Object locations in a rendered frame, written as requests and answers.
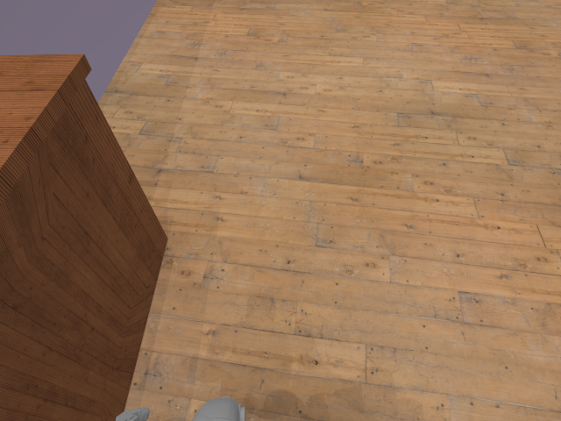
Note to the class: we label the left robot thigh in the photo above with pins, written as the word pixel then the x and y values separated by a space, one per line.
pixel 221 409

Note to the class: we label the table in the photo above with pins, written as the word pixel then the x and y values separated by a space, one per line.
pixel 80 248

